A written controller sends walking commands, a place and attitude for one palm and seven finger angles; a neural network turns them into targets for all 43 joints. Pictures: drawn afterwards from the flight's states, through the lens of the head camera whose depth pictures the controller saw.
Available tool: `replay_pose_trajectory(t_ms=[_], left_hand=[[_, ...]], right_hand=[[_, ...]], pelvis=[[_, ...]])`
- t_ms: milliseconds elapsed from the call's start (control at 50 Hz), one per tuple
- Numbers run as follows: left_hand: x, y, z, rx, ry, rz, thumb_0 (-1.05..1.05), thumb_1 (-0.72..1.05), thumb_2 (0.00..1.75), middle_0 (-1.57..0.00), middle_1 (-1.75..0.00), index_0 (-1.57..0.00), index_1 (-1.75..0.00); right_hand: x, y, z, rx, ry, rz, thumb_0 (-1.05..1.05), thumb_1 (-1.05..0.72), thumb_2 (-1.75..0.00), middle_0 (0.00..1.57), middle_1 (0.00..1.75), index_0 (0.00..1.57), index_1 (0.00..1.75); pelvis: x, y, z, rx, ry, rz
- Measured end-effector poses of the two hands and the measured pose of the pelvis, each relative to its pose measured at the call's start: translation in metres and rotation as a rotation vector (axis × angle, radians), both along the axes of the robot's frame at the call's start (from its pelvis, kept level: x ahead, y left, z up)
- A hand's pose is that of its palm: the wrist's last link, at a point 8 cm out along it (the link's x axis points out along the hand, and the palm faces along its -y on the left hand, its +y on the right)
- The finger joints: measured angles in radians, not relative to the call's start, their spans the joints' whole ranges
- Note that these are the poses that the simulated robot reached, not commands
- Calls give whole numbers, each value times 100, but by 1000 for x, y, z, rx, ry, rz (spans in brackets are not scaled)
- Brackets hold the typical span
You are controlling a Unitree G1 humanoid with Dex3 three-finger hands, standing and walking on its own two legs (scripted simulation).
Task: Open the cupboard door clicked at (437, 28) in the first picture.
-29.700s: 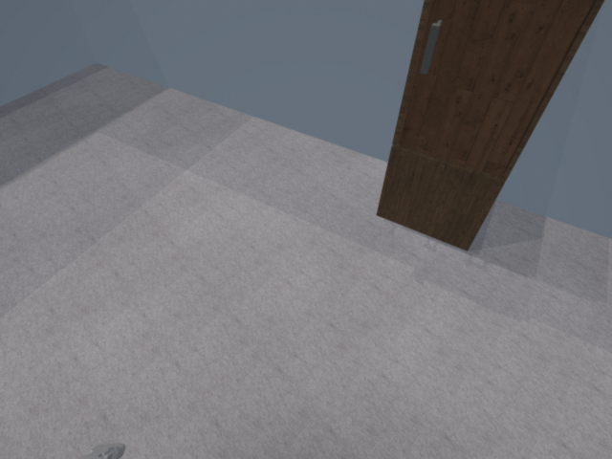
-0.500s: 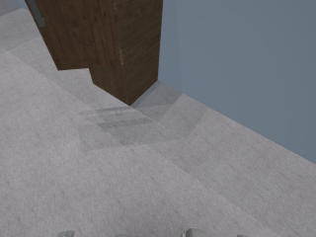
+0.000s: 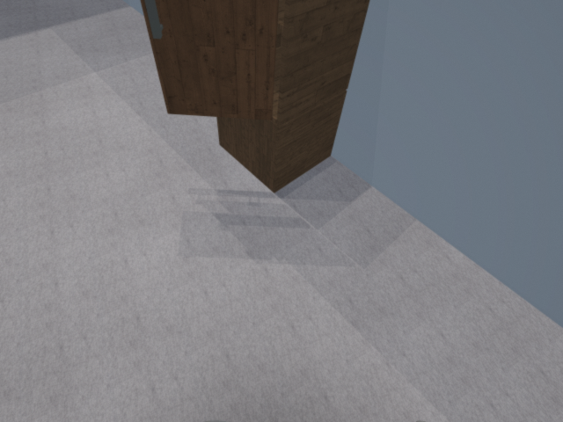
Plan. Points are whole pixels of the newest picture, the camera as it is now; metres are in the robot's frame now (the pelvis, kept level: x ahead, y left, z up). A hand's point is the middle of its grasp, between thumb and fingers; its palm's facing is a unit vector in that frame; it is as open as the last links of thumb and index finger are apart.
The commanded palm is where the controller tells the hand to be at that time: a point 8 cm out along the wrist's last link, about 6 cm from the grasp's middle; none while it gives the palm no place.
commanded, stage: take the last steps up to it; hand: left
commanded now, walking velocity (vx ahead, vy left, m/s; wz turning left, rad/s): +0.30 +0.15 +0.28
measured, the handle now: (154, 8) +1.06 +0.44 +0.03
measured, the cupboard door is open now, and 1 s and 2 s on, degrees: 47 47 47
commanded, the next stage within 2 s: come to a stop and stand still in 1.54 s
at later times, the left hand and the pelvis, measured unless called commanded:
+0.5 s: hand out of the picture +0.01 +0.22 -0.17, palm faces +0.23 -0.96 -0.17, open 7.4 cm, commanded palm none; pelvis +0.09 +0.05 +0.00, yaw +8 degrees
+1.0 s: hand (139, 303) +0.31 +0.28 -0.14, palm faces +0.17 -0.97 -0.20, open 7.3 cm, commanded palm none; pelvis +0.25 +0.09 +0.01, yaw +7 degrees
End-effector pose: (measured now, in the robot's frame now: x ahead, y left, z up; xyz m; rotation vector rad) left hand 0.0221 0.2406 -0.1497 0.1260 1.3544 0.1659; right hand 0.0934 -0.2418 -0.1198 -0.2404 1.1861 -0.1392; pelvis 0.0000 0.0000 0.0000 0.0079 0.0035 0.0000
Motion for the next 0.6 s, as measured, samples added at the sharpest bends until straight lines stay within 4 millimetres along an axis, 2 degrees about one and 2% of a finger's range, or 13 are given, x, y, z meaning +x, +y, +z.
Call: replay_pose_trajectory(t_ms=[100,180,260,380,440,500,560,600], left_hand=[[10,4,15,12,-41,22,0,91,90,-20,-29,-20,-30],[23,2,19,43,-125,36,0,91,90,-20,-29,-20,-30],[13,0,26,60,-129,95,0,91,90,-20,-29,-20,-30],[-13,0,30,15,12,143,0,90,90,-20,-29,-20,-30],[-24,8,25,-14,78,178,0,90,90,-20,-29,-21,-30],[-29,23,12,-40,142,213,0,90,90,-21,-29,-21,-30],[-18,44,-3,-48,193,201,0,90,90,-21,-29,-21,-30],[6,58,-4,-36,179,180,0,90,90,-20,-29,-20,-30]], right_hand=[[-7,8,-2,28,26,27,1,-90,-90,20,30,20,30],[-13,3,-18,61,72,25,1,-90,-90,20,30,21,30],[-4,0,-20,67,132,52,1,-90,-90,20,30,20,30],[47,15,1,65,95,77,1,-90,-90,19,30,20,30],[83,35,4,57,62,122,1,-90,-90,19,30,20,30],[121,62,-1,42,7,168,1,-90,-90,19,30,20,30],[142,84,-8,24,-52,162,1,-90,-90,19,30,20,30],[143,95,-7,31,-49,144,1,-90,-90,19,30,20,30]], pelvis=[[4,-3,7,-18,1,33],[13,-10,0,-1,-1,61],[27,-6,3,-4,-16,97],[56,12,17,19,9,124],[73,29,15,23,14,136],[93,53,4,9,10,139],[107,70,-8,1,-1,127],[115,75,-6,4,-5,116]])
